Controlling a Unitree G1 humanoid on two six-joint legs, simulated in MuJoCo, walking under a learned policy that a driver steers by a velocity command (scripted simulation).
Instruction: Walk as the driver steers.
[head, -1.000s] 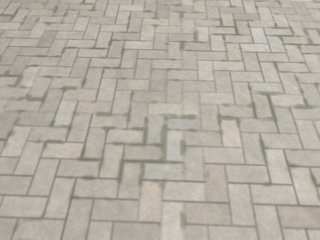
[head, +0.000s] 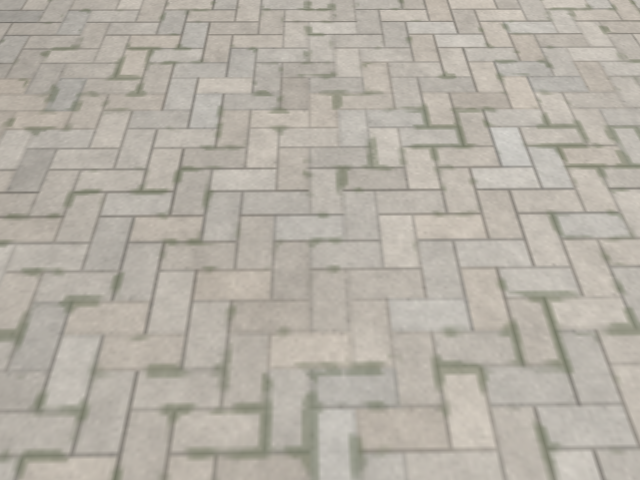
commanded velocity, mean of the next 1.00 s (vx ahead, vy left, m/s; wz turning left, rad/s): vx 0.50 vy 0.00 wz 0.00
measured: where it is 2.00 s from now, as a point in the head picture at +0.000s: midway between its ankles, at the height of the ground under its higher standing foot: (329, 276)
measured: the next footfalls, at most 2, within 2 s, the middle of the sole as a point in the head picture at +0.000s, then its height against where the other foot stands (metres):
right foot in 0.30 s outside the picture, level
left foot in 0.86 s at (289, 425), level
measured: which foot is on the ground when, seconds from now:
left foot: down 0.00-0.32, up 0.34-0.84, down 0.86-1.00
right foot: up 0.00-0.28, down 0.30-0.88, up 0.90-1.00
